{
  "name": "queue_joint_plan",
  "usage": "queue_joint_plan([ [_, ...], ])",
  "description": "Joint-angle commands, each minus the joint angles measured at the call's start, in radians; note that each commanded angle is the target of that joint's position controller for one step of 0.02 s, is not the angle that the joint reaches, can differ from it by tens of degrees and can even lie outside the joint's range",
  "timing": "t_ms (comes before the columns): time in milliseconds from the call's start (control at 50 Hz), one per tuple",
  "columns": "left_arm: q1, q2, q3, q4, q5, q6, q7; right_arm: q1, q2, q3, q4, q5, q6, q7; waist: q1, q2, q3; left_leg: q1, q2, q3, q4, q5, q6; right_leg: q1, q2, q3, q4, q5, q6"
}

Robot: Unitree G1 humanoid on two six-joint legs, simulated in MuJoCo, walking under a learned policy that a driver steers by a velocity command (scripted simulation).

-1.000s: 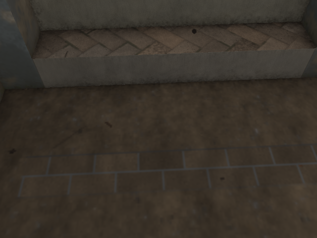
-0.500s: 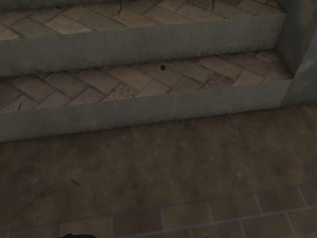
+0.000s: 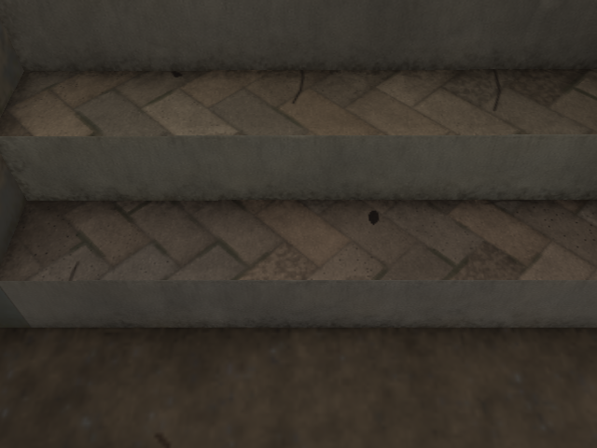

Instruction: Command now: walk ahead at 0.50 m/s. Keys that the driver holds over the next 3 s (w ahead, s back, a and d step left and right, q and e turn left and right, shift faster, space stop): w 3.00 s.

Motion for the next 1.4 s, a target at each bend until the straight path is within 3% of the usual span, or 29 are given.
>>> queue_joint_plan([
  [20, 0.058, 0.156, 0.030, -0.007, 0.007, -0.006, 0.015, -0.106, -0.077, -0.016, -0.087, 0.000, -0.024, -0.003, -0.023, -0.095, 0.073, -0.037, -0.022, 0.012, -0.066, -0.065, 0.032, 0.040, -0.326, 0.136, 0.019, 0.580, -0.117],
  [60, 0.023, 0.167, 0.034, -0.006, 0.009, -0.004, 0.020, -0.016, -0.089, -0.026, -0.064, 0.000, -0.035, -0.011, -0.072, -0.104, 0.027, 0.115, -0.072, 0.036, -0.119, -0.141, 0.066, 0.046, -0.321, 0.105, 0.142, 0.821, -0.094],
  [100, -0.002, 0.165, 0.032, -0.011, 0.002, 0.001, 0.015, 0.285, -0.135, -0.053, 0.037, -0.014, -0.050, -0.031, -0.190, -0.072, -0.135, 0.511, -0.084, 0.022, -0.193, -0.112, 0.118, -0.086, -0.258, 0.053, 0.485, 0.828, -0.062],
  [120, 0.014, 0.109, 0.015, -0.048, -0.022, -0.001, 0.007, 0.453, -0.226, -0.077, 0.063, -0.042, -0.056, -0.042, -0.226, 0.051, -0.270, 0.809, 0.169, -0.285, -0.212, -0.239, 0.194, -0.365, -0.185, 0.004, 0.809, 0.455, -0.031],
  [140, 0.095, 0.072, 0.015, -0.044, -0.039, 0.001, -0.003, 0.471, -0.273, -0.092, 0.075, -0.034, -0.047, -0.031, -0.180, 0.208, -0.345, 0.954, 0.366, -0.718, -0.343, -0.270, 0.310, -0.653, -0.010, 0.027, 1.101, -0.276, -0.012],
  [160, -0.019, 0.151, 0.037, -0.052, -0.015, 0.005, -0.001, 0.363, -0.218, -0.081, 0.064, 0.000, -0.040, -0.024, -0.149, 0.046, -0.207, 0.830, 0.298, -0.640, -0.384, -0.357, 0.260, -0.739, -0.087, 0.133, 1.132, -0.186, -0.032],
  [200, -0.116, 0.115, 0.033, -0.076, -0.009, 0.001, -0.012, 0.220, -0.118, -0.053, 0.046, 0.008, -0.051, -0.013, -0.085, -0.007, -0.040, 0.565, 0.223, -0.408, -0.457, -0.205, 0.198, -0.685, -0.157, 0.119, 1.036, -0.020, -0.026],
  [240, -0.094, 0.083, 0.029, -0.067, 0.016, 0.025, -0.023, 0.228, -0.067, -0.034, 0.076, 0.012, -0.063, -0.019, -0.038, 0.017, -0.016, 0.453, 0.159, -0.278, -0.489, -0.064, 0.157, -0.596, -0.182, 0.110, 0.969, 0.008, -0.001],
  [320, -0.182, 0.081, 0.031, -0.102, 0.024, 0.053, -0.033, 0.320, -0.108, -0.035, 0.123, 0.020, -0.084, -0.027, -0.027, 0.019, 0.007, 0.439, 0.129, -0.179, -0.521, 0.098, 0.157, -0.653, -0.199, 0.072, 0.891, 0.083, 0.037],
  [520, -0.538, 0.080, 0.011, -0.213, 0.000, 0.033, -0.023, 0.456, -0.119, -0.026, 0.167, 0.005, -0.087, -0.040, -0.111, 0.041, 0.039, 0.610, 0.107, -0.088, -0.491, 0.333, 0.123, -0.665, -0.144, -0.005, 0.434, 0.261, 0.038],
  [580, -0.493, 0.103, 0.018, -0.204, 0.004, 0.016, -0.013, 0.418, -0.127, -0.027, 0.162, -0.001, -0.084, -0.048, -0.078, 0.059, 0.003, 0.677, 0.132, -0.082, -0.376, 0.572, 0.114, -0.576, -0.108, -0.007, 0.365, 0.155, -0.004],
  [620, -0.321, 0.128, 0.032, -0.146, 0.008, -0.002, -0.001, 0.393, -0.136, -0.027, 0.165, 0.004, -0.078, -0.047, -0.006, 0.045, -0.084, 0.696, 0.108, -0.071, -0.163, 0.715, 0.094, -0.392, -0.056, -0.027, 0.265, 0.153, -0.043],
  [640, -0.189, 0.157, 0.044, -0.106, 0.025, -0.013, 0.008, 0.380, -0.130, -0.022, 0.157, 0.011, -0.078, -0.047, 0.046, 0.023, -0.160, 0.591, 0.076, -0.054, 0.000, 0.580, 0.078, -0.191, -0.103, 0.013, 0.239, 0.218, -0.069],
  [660, -0.047, 0.251, 0.067, -0.087, 0.047, -0.018, 0.017, 0.383, -0.077, -0.002, 0.118, 0.032, -0.083, -0.045, 0.076, -0.107, -0.269, 0.337, 0.001, -0.001, 0.290, 0.216, 0.049, 0.074, -0.335, 0.276, 0.243, 0.277, -0.138],
  [680, -0.040, 0.311, 0.089, -0.073, 0.035, -0.004, 0.004, 0.500, -0.031, 0.001, 0.139, 0.049, -0.075, -0.044, 0.017, -0.304, -0.327, 0.065, -0.159, 0.009, 0.569, -0.505, 0.029, 0.205, -0.522, 0.617, 0.163, 0.422, -0.277],
  [700, -0.140, 0.237, 0.076, -0.091, 0.001, 0.004, -0.010, 0.431, -0.117, -0.020, 0.155, 0.010, -0.060, -0.049, -0.017, -0.116, -0.239, 0.024, -0.083, -0.101, 0.609, -0.436, 0.042, 0.082, -0.450, 0.537, 0.133, 0.307, -0.236],
  [740, -0.277, 0.128, 0.044, -0.115, -0.009, 0.002, -0.017, 0.333, -0.078, -0.016, 0.132, -0.004, -0.060, -0.039, -0.067, -0.069, -0.086, 0.061, -0.022, -0.100, 0.532, -0.301, 0.025, -0.155, -0.366, 0.343, 0.045, 0.322, -0.171],
  [780, -0.262, 0.087, 0.023, -0.088, -0.010, -0.006, -0.005, 0.319, -0.057, -0.015, 0.128, -0.021, -0.047, -0.034, -0.096, -0.071, -0.066, 0.142, -0.015, -0.087, 0.486, -0.269, 0.002, -0.258, -0.315, 0.221, 0.040, 0.536, -0.136],
  [840, -0.231, 0.128, 0.021, -0.070, -0.010, -0.024, 0.000, 0.309, -0.033, -0.010, 0.124, -0.024, -0.035, -0.034, -0.123, -0.086, -0.104, 0.198, -0.029, -0.054, 0.383, -0.242, -0.021, -0.297, -0.288, 0.125, 0.066, 0.739, -0.126],
  [940, -0.183, 0.154, 0.021, -0.062, -0.009, -0.021, 0.004, 0.114, -0.036, 0.005, 0.067, -0.008, -0.031, -0.043, -0.068, -0.129, -0.074, 0.212, -0.026, -0.010, 0.083, -0.182, -0.042, -0.289, -0.275, 0.127, 0.020, 0.516, -0.106],
  [1020, -0.137, 0.132, 0.022, -0.051, -0.001, 0.002, 0.012, 0.154, -0.023, 0.018, 0.071, -0.010, -0.024, -0.062, -0.069, -0.128, -0.061, 0.287, -0.051, 0.037, 0.090, -0.305, -0.012, -0.334, -0.315, 0.183, 0.054, 0.323, -0.168],
  [1080, -0.192, 0.161, 0.026, -0.079, -0.020, 0.005, 0.017, 0.270, -0.003, 0.016, 0.096, 0.003, -0.041, -0.080, -0.142, -0.071, -0.083, 0.420, -0.099, 0.059, -0.214, -0.202, 0.024, -0.264, -0.290, 0.153, 0.300, 0.800, -0.152],
  [1100, -0.227, 0.149, 0.024, -0.097, -0.035, 0.000, 0.016, 0.330, -0.024, 0.010, 0.114, -0.003, -0.051, -0.086, -0.163, -0.036, -0.099, 0.489, -0.063, 0.001, -0.321, -0.113, 0.039, -0.268, -0.246, 0.115, 0.459, 0.859, -0.117],
  [1120, -0.256, 0.109, 0.012, -0.138, -0.049, -0.006, 0.014, 0.415, -0.091, -0.002, 0.125, -0.019, -0.062, -0.092, -0.170, 0.056, -0.154, 0.649, 0.106, -0.209, -0.385, 0.172, 0.067, -0.429, -0.187, 0.084, 0.665, 0.549, -0.057],
  [1140, -0.154, 0.010, -0.010, -0.123, -0.039, 0.003, 0.011, 0.400, -0.149, -0.012, 0.132, -0.016, -0.057, -0.087, -0.090, 0.214, -0.141, 0.696, 0.304, -0.379, -0.367, 0.586, 0.203, -0.598, -0.055, 0.010, 0.832, -0.166, -0.006],
  [1160, -0.097, 0.023, -0.008, -0.076, -0.004, 0.032, 0.021, 0.364, -0.112, -0.006, 0.118, -0.010, -0.057, -0.078, -0.067, 0.100, -0.104, 0.555, 0.347, -0.402, -0.369, 0.381, 0.292, -0.584, -0.106, 0.076, 0.947, -0.292, 0.009],
  [1220, -0.182, 0.093, 0.026, -0.084, 0.033, 0.056, 0.005, 0.275, -0.072, -0.004, 0.092, -0.002, -0.039, -0.059, -0.035, 0.044, 0.055, 0.363, 0.195, -0.266, -0.473, -0.072, 0.215, -0.674, -0.118, 0.055, 1.137, -0.144, 0.039],
  [1320, -0.242, 0.035, 0.025, -0.100, 0.030, 0.062, -0.007, 0.374, -0.067, -0.003, 0.138, -0.004, -0.068, -0.067, -0.040, 0.013, -0.031, 0.452, 0.147, -0.172, -0.394, 0.226, 0.202, -0.738, -0.125, 0.021, 1.178, 0.007, 0.067],
  [1400, -0.240, -0.011, 0.000, -0.107, 0.009, 0.067, 0.008, 0.327, -0.067, 0.001, 0.120, -0.004, -0.064, -0.081, -0.023, 0.129, -0.071, 0.379, 0.102, -0.069, -0.378, 0.336, 0.161, -0.471, -0.105, -0.031, 0.800, -0.007, 0.061],
])
Next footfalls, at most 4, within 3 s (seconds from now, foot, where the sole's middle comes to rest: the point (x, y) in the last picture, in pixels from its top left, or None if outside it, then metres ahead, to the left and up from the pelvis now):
0.10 left None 0.23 0.10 -0.78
0.64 right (361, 436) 0.51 -0.07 -0.78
1.12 left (289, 408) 0.56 0.10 -0.78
1.52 right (374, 384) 0.63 -0.09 -0.78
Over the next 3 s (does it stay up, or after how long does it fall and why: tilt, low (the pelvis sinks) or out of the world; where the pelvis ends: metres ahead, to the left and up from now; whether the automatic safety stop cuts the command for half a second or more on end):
stays up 1.14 0.08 0.44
